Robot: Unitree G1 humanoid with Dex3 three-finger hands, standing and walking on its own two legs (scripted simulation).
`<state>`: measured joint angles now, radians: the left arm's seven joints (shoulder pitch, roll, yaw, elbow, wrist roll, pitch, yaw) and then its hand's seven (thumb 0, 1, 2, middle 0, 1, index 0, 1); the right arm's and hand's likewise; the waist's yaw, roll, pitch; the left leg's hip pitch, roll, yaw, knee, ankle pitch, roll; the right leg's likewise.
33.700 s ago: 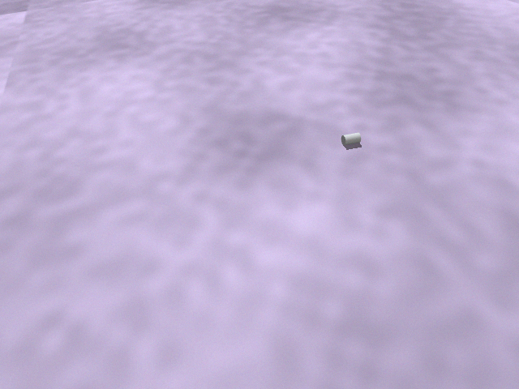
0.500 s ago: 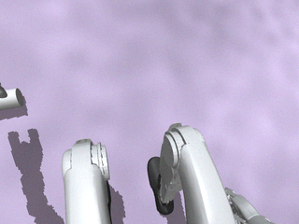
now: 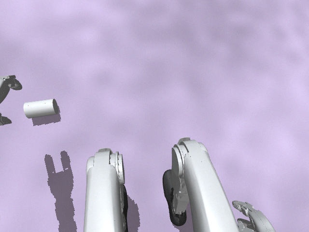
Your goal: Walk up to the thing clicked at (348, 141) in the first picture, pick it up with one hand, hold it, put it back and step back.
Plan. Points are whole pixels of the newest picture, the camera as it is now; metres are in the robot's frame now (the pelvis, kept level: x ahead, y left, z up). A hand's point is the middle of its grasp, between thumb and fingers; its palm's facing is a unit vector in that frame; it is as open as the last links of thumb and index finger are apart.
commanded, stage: go down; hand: left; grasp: from above
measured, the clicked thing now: (41, 108) +0.51 +0.40 -0.36
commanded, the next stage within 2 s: none
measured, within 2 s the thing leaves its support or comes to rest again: neither
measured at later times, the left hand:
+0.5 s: hand out of the picture +0.40 +0.39 +0.02, palm faces -0.42 -0.06 -0.91, open 11.3 cm
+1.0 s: hand out of the picture +0.40 +0.40 +0.07, palm faces -0.43 -0.07 -0.90, open 11.9 cm
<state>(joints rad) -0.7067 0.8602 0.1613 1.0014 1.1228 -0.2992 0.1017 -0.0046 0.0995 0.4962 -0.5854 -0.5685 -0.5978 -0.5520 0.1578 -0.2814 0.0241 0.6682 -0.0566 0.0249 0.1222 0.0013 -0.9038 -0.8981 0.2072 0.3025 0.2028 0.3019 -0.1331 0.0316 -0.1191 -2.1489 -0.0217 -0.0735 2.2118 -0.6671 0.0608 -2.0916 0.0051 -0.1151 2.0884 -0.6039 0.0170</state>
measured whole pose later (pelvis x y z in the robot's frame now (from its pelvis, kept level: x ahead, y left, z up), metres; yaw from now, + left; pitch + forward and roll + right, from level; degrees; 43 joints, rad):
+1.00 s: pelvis +0.01 +0.00 +0.12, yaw +2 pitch +31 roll -8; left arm -0.63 0.90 0.20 1.03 1.09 -0.43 0.02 0.00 -0.16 0.66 -0.35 -0.84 -0.38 -0.80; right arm 0.18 -0.27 0.03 0.71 -0.03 0.02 0.04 0.00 -0.91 -0.90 0.21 0.30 0.20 0.30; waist -0.13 0.03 -0.16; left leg -1.74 -0.01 -0.07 1.82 -0.62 0.05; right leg -1.69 0.03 -0.09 1.70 -0.55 0.02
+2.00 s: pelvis +0.02 +0.01 +0.16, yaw +2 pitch +30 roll -8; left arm -0.59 0.88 0.21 1.06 1.11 -0.45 0.07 0.00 -0.21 0.70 -0.39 -0.75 -0.38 -0.75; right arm 0.17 -0.26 0.02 0.72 -0.03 0.04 0.05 0.00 -0.92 -0.91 0.21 0.30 0.20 0.30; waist -0.11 0.03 -0.17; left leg -1.60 0.00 -0.07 1.69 -0.62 0.05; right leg -1.56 0.03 -0.09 1.57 -0.54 0.01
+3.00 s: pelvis +0.00 +0.00 +0.02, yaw -1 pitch +36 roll -10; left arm -0.97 0.99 0.22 1.41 1.36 -0.50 0.30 0.00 0.08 0.50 -0.63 -0.52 -0.63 -0.52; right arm 0.08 -0.27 0.06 0.75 -0.14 0.02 0.13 0.00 -0.91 -0.90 0.21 0.30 0.20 0.30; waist -0.19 -0.02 -0.07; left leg -2.12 -0.01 -0.08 2.16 -0.68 0.05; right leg -2.06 0.02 -0.12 2.03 -0.61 0.02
